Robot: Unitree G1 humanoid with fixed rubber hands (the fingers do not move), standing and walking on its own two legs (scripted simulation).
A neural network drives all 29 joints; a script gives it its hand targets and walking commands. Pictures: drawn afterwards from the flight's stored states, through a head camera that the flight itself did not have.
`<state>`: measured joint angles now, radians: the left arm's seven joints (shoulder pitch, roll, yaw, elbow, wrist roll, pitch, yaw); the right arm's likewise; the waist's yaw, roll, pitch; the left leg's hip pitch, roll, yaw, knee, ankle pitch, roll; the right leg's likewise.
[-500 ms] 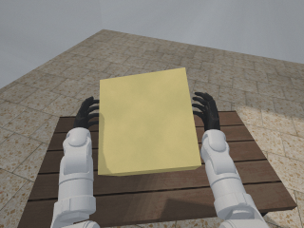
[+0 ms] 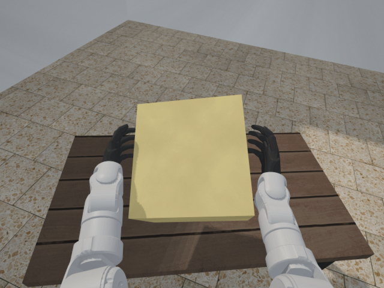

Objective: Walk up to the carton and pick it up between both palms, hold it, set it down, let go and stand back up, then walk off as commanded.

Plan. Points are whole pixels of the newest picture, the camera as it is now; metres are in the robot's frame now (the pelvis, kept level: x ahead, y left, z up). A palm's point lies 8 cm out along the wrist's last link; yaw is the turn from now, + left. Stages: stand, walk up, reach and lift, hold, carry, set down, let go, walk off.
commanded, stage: set down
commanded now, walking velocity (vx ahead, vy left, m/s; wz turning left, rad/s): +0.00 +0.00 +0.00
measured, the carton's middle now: (194, 164) +0.40 -0.01 +0.04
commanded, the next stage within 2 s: none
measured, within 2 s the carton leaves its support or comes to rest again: neither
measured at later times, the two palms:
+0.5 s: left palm (112, 171) +0.36 +0.18 +0.04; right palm (257, 182) +0.34 -0.15 +0.05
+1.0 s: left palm (111, 178) +0.38 +0.20 -0.01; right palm (244, 197) +0.33 -0.13 -0.01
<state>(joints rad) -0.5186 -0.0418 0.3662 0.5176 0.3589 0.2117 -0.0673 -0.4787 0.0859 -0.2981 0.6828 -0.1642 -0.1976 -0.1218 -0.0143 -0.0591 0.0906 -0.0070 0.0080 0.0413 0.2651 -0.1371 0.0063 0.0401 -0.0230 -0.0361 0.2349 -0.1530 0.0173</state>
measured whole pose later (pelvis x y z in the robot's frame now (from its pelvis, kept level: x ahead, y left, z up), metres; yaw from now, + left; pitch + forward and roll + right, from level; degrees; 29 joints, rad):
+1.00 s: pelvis +0.00 +0.01 -0.01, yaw +0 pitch +9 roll -2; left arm -0.69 0.10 0.38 1.19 0.24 -0.38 -0.03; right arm -0.52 0.17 -0.57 1.07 -0.37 -0.54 -0.24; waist 0.00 -0.04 -0.03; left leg -0.40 0.04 0.04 0.42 -0.17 0.02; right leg -0.29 0.00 -0.06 0.26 -0.12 0.02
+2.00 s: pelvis -0.01 +0.03 -0.04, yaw -1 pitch +24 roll -6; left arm -0.99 0.22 0.34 1.58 0.26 -0.58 -0.03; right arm -0.70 0.11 -0.74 1.35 -0.36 -0.70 -0.22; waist -0.07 -0.01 -0.15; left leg -0.90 0.05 -0.01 0.76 -0.28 0.04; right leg -0.75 0.01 -0.09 0.56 -0.22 0.03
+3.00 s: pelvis -0.02 +0.03 -0.06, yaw -1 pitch +27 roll -7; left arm -1.07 0.28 0.36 1.60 0.30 -0.57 -0.10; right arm -0.77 0.09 -0.71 1.44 -0.30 -0.80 -0.23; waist -0.08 0.01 -0.17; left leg -1.06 0.05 -0.04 0.90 -0.33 0.04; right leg -0.92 0.01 -0.09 0.74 -0.30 0.03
